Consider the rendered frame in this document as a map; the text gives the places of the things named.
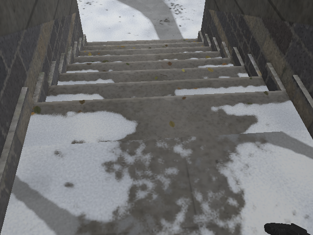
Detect stairs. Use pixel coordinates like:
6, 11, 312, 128
45, 38, 269, 102

